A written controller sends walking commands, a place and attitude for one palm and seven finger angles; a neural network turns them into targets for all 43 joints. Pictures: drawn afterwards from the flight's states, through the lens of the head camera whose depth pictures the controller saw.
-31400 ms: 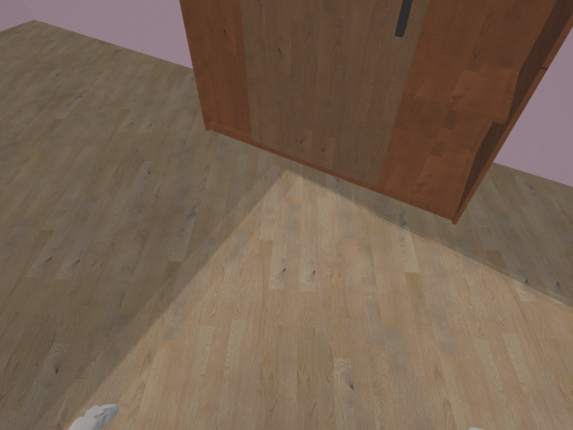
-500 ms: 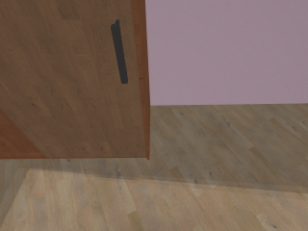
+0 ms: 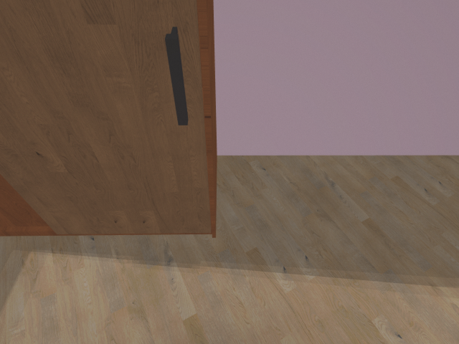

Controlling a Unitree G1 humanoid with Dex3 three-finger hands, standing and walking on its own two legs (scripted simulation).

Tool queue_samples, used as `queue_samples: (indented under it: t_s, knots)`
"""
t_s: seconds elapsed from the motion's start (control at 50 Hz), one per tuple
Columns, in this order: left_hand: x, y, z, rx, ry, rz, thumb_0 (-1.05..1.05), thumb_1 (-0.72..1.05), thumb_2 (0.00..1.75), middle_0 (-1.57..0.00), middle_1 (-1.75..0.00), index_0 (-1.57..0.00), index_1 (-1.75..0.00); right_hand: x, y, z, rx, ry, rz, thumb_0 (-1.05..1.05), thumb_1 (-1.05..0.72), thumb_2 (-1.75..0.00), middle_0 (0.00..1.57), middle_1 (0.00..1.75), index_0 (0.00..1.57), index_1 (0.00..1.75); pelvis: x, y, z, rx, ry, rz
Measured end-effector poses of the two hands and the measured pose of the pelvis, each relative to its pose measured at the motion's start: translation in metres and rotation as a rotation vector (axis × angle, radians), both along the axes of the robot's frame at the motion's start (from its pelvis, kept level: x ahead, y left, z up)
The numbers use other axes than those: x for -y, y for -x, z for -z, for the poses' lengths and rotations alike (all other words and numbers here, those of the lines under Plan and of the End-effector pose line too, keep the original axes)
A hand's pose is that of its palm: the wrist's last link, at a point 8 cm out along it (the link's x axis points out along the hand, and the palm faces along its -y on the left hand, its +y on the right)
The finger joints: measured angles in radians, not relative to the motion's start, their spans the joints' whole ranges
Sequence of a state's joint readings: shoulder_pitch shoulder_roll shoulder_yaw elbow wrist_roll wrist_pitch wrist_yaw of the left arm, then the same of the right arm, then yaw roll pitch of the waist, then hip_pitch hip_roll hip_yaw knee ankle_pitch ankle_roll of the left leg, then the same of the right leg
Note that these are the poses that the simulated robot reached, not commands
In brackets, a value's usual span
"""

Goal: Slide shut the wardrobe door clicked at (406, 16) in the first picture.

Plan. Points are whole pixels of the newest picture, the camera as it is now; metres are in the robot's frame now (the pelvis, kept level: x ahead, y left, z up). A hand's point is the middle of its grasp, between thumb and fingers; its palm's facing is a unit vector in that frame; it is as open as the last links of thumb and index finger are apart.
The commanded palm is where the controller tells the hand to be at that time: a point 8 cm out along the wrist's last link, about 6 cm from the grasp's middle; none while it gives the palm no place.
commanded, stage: look to check the result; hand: left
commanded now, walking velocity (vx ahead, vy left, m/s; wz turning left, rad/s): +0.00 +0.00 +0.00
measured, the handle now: (179, 79) +0.67 +0.16 +0.11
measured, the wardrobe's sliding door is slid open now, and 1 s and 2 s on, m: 0.00 0.00 0.00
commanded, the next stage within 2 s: stand and wait in 0.52 s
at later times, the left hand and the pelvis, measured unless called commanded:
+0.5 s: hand out of the picture +0.09 +0.26 -0.15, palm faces -0.02 -0.94 -0.35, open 7.4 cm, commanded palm none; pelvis +0.02 +0.00 +0.00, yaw +0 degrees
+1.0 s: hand out of the picture +0.11 +0.24 -0.16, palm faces -0.03 -0.94 -0.34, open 7.4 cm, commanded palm none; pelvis +0.03 +0.00 +0.00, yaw +0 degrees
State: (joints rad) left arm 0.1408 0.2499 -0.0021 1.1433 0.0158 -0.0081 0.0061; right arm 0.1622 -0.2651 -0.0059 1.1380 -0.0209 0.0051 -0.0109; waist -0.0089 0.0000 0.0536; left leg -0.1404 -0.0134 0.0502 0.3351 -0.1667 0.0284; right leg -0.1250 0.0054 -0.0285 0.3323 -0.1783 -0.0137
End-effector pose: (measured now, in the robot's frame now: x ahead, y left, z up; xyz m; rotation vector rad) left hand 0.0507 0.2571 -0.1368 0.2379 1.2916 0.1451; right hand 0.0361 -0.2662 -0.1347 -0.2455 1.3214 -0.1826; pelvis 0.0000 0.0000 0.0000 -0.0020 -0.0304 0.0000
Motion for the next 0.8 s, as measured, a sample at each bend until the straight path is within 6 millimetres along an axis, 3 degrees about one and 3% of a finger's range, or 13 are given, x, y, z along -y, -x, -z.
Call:
queue_samples:
  t_s: [0.18, 0.4, 0.58, 0.8]
  knots:
    - [-0.021, -0.003, -0.007, -0.011, -0.048, -0.008, 0.01, 0.91, 0.9, -0.2, -0.3, -0.2, -0.3, 0.007, -0.022, -0.003, 0.027, 0.017, -0.018, 0.0, -0.9, -0.9, 0.2, 0.3, 0.2, 0.3, -0.002, -0.006, -0.001, -0.003, 0.001, -0.001]
    - [-0.042, -0.023, -0.019, 0.027, -0.099, -0.001, 0.01, 0.91, 0.9, -0.2, -0.3, -0.2, -0.3, 0.018, -0.052, -0.01, 0.074, 0.04, -0.045, 0.0, -0.9, -0.9, 0.2, 0.3, 0.2, 0.3, -0.003, -0.013, -0.002, -0.005, 0.0, -0.006]
    - [-0.041, -0.041, -0.02, 0.057, -0.098, 0.015, 0.01, 0.91, 0.9, -0.2, -0.3, -0.2, -0.3, 0.025, -0.066, -0.016, 0.096, 0.059, -0.055, 0.0, -0.9, -0.9, 0.2, 0.3, 0.21, 0.3, -0.002, -0.019, -0.002, -0.005, -0.002, -0.007]
    - [-0.034, -0.049, -0.017, 0.051, -0.083, 0.023, 0.01, 0.91, 0.9, -0.2, -0.3, -0.2, -0.3, 0.028, -0.065, -0.016, 0.075, 0.063, -0.052, 0.0, -0.9, -0.9, 0.2, 0.3, 0.21, 0.3, 0.0, -0.026, -0.003, -0.009, -0.003, -0.007]
